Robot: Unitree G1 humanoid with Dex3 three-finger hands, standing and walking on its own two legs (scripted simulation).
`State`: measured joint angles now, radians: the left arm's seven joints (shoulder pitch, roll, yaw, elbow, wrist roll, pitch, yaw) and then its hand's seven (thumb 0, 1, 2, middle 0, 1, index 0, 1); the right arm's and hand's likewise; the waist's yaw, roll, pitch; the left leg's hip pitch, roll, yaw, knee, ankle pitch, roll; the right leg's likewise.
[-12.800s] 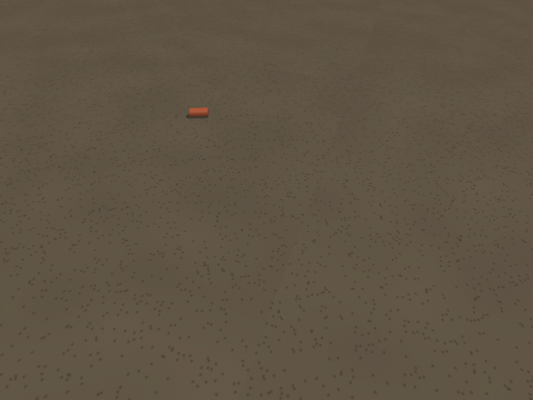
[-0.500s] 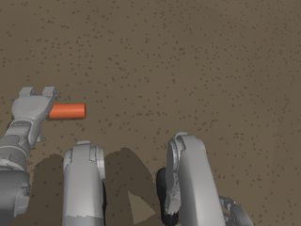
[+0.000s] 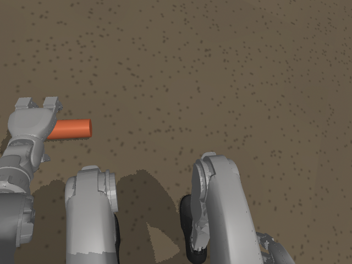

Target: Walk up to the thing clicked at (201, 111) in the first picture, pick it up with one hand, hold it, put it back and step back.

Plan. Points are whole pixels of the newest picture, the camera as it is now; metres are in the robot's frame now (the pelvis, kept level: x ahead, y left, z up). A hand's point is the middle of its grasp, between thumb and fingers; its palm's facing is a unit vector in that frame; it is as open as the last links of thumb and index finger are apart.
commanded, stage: rise first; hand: left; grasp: from above
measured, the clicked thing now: (69, 128) +0.46 +0.24 -0.31
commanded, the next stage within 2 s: approach in 1.78 s
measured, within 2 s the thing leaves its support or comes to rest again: neither
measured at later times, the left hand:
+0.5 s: hand (45, 134) +0.42 +0.27 -0.20, palm faces -0.46 -0.05 -0.89, open 14.1 cm
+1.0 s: hand (41, 129) +0.43 +0.28 -0.19, palm faces -0.46 -0.05 -0.89, open 14.1 cm
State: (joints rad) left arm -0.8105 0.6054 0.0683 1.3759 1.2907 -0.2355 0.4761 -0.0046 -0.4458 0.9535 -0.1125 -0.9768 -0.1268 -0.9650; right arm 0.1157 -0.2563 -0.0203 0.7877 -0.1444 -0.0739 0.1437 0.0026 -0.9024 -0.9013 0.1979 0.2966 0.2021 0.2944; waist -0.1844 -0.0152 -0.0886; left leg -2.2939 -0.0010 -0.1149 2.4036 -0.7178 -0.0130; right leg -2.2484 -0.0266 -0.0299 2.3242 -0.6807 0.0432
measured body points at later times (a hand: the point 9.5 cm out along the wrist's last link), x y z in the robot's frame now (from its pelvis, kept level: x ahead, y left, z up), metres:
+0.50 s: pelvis +0.00 +0.00 -0.01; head +0.23 +0.06 +0.37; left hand +0.44 +0.27 -0.15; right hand +0.07 -0.28 -0.12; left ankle +0.07 +0.13 -0.30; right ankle +0.10 -0.13 -0.30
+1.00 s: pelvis +0.00 +0.00 -0.01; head +0.23 +0.06 +0.37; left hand +0.45 +0.28 -0.14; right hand +0.06 -0.28 -0.12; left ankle +0.07 +0.13 -0.30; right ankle +0.10 -0.13 -0.30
